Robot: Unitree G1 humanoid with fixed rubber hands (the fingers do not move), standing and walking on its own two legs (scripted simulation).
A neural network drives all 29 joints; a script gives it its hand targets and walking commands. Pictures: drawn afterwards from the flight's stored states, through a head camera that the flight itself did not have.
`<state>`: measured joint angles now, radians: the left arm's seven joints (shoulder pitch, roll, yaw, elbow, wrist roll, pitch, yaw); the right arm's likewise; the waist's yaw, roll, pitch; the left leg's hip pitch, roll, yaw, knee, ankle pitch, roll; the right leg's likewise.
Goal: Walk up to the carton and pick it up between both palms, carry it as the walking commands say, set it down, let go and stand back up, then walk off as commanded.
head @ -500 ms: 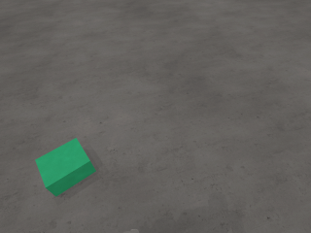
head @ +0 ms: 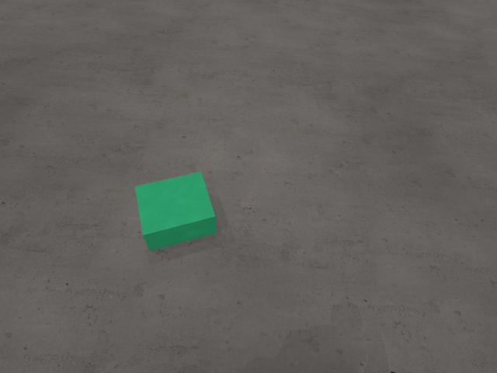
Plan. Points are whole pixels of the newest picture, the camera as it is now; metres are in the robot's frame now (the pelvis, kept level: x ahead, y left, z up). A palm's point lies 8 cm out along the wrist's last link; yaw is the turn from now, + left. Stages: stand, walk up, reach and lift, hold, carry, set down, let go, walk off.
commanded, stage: walk up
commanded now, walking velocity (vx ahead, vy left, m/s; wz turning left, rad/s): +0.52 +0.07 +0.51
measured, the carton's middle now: (176, 210) +0.78 +0.32 -0.70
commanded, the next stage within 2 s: none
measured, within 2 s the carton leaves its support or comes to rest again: neither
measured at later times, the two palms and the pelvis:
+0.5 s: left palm (74, 266) +0.32 +0.37 -0.15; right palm (327, 288) +0.31 -0.14 -0.12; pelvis +0.29 +0.11 -0.01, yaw +14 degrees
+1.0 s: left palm (27, 191) +0.48 +0.53 -0.14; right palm (276, 182) +0.53 -0.03 -0.08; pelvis +0.43 +0.23 +0.01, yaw +16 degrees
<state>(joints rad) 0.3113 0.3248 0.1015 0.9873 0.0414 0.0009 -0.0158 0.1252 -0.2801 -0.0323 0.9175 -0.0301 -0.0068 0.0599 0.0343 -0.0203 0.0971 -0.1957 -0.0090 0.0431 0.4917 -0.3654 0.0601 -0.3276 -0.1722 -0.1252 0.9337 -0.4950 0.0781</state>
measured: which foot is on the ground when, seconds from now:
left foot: down 0.00-0.38, up 0.40-0.68, down 0.70-1.00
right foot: up 0.00-0.38, down 0.40-0.72, up 0.74-1.00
